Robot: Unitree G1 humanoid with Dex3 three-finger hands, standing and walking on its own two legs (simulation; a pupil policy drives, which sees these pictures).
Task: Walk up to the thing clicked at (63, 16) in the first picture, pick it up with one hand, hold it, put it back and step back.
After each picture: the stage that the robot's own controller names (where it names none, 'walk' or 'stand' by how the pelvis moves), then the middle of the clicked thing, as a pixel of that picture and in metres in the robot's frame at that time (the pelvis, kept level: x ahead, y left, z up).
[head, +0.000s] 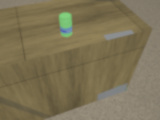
stand; (65, 24) +0.76 +0.11 -0.01
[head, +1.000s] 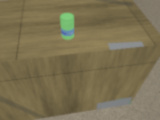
rise first; (67, 26) +0.69 +0.12 +0.01
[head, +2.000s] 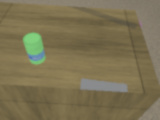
rise first; (35, 49) +0.50 +0.23 +0.02
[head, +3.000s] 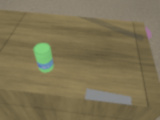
stand; (44, 58) +0.50 +0.19 -0.01
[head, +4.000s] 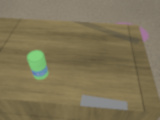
stand; (38, 65) +0.47 +0.22 -0.02
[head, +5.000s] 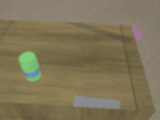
stand; (30, 66) +0.46 +0.24 -0.02
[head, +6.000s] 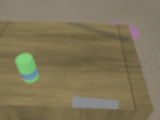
stand; (27, 68) +0.45 +0.25 -0.02
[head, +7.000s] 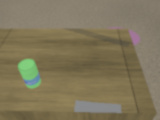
rise first; (30, 73) +0.44 +0.26 -0.02
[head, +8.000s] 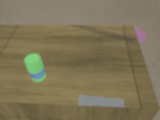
go down; (35, 68) +0.46 +0.25 -0.01
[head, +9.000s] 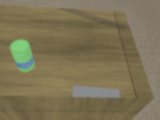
go down; (23, 56) +0.48 +0.22 +0.00
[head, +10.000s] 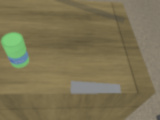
go down; (16, 51) +0.47 +0.23 +0.03
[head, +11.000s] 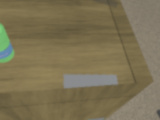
close in; out of the picture +0.46 +0.25 +0.06
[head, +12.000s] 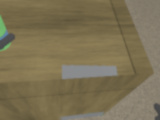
close; out of the picture +0.49 +0.24 +0.08
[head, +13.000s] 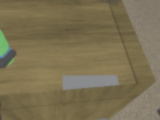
lift; out of the picture +0.44 +0.24 +0.07
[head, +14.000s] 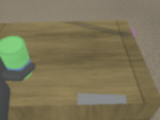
lift; (16, 59) +0.35 +0.20 +0.18
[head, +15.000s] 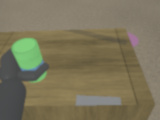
hold; (30, 61) +0.34 +0.17 +0.19
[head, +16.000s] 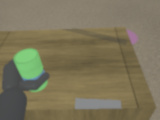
hold; (32, 70) +0.33 +0.17 +0.15
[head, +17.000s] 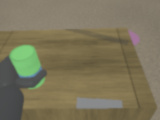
hold; (28, 67) +0.33 +0.18 +0.16
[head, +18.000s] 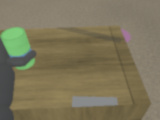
crouch; (19, 49) +0.40 +0.21 +0.17
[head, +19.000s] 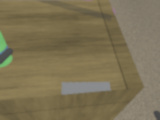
lower; out of the picture +0.46 +0.25 +0.08
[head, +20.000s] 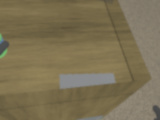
lower; out of the picture +0.48 +0.25 +0.07
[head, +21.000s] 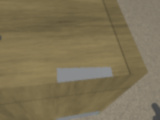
lower; out of the picture +0.49 +0.26 +0.07
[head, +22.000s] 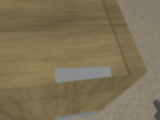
lower; out of the picture +0.49 +0.27 +0.07
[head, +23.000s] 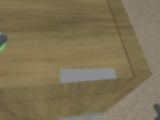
loosen; out of the picture +0.49 +0.25 +0.07
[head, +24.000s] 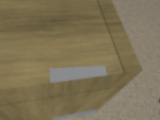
withdraw; out of the picture +0.48 +0.26 +0.07
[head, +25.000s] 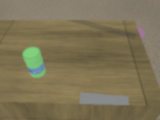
sink last; (34, 62) +0.46 +0.24 +0.02
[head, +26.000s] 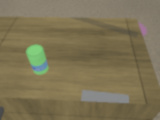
stand; (38, 60) +0.47 +0.24 +0.00
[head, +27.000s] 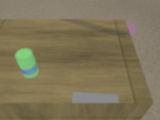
stand; (27, 63) +0.47 +0.26 -0.01
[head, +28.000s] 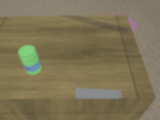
walk; (30, 60) +0.48 +0.24 -0.01
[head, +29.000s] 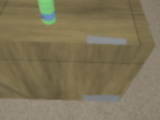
walk; (47, 10) +0.71 +0.19 +0.01
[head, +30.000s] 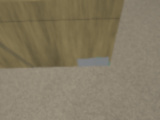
walk; out of the picture +1.05 +0.30 +0.02
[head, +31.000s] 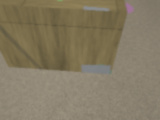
stand; out of the picture +1.19 +0.21 -0.01
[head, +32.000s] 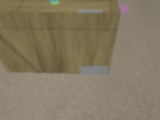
stand; out of the picture +1.20 +0.24 -0.02
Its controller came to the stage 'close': yes
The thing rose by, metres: 0.21
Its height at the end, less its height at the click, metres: +0.00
